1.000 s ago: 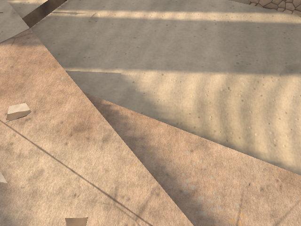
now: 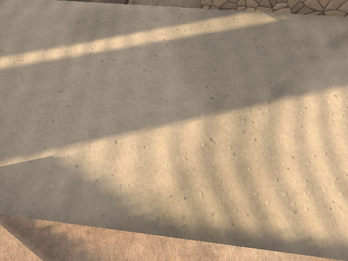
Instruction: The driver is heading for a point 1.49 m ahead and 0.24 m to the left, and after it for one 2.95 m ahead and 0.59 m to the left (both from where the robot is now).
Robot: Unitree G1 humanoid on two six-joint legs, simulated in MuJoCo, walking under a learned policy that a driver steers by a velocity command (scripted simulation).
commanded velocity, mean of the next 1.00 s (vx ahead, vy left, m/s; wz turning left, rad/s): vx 0.03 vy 0.00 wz -0.08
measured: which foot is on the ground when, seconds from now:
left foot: up 0.00-0.36, down 0.38-1.00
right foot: down 0.00-0.40, up 0.42-0.72, down 0.74-1.00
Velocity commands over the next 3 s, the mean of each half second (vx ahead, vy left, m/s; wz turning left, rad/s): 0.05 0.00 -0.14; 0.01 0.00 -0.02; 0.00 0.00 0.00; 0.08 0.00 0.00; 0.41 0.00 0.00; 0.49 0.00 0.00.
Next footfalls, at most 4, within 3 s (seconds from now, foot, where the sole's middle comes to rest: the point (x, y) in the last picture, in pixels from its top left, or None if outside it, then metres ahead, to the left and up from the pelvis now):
0.38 left None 0.06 0.13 -0.71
0.74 right None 0.05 -0.13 -0.74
2.14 right None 0.20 -0.18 -0.79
2.76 left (166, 211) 0.70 0.05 -0.91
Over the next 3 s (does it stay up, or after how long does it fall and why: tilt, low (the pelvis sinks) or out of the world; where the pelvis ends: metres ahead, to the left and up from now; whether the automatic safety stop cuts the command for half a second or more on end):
stays up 0.66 -0.03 -0.13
